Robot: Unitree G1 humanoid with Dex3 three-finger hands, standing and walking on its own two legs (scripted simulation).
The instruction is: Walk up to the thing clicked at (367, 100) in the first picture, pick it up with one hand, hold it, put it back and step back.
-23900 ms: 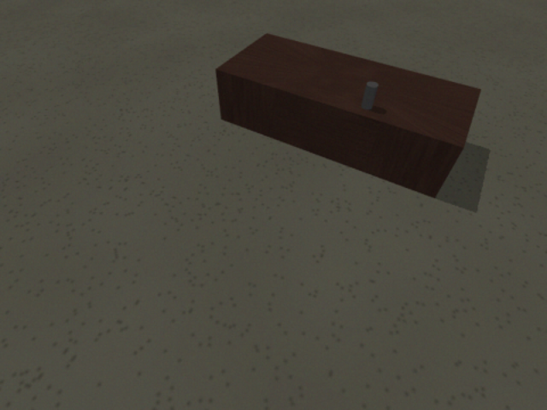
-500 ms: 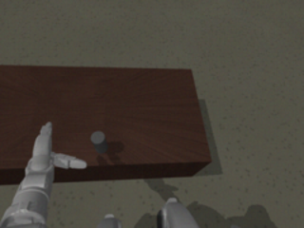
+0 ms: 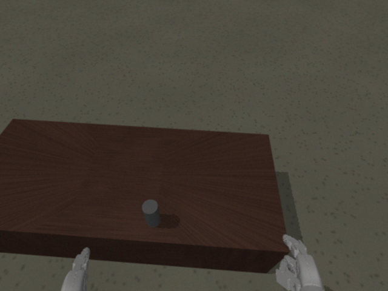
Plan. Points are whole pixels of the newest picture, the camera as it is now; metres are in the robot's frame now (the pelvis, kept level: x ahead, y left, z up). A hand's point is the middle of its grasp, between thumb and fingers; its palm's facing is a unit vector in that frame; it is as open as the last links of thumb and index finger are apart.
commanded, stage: home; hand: left
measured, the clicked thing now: (151, 213) +0.44 +0.15 -0.35
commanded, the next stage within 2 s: stand in 1.86 s
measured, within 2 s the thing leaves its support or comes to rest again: neither
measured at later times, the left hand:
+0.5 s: hand out of the picture +0.13 +0.21 -0.11, palm faces -0.03 -0.94 -0.33, open 17.5 cm
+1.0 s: hand out of the picture +0.03 +0.23 -0.12, palm faces +0.05 -0.92 -0.38, open 17.5 cm
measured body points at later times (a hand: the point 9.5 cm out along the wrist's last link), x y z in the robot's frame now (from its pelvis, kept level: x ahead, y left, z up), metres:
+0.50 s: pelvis -0.01 +0.00 +0.01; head -0.01 +0.00 +0.46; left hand +0.13 +0.26 -0.08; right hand +0.10 -0.26 -0.11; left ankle -0.05 +0.14 -0.71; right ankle +0.03 -0.12 -0.71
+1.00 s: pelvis -0.02 -0.01 +0.03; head -0.03 -0.04 +0.48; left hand +0.02 +0.28 -0.09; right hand +0.06 -0.29 -0.11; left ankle -0.05 +0.14 -0.71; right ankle +0.03 -0.12 -0.71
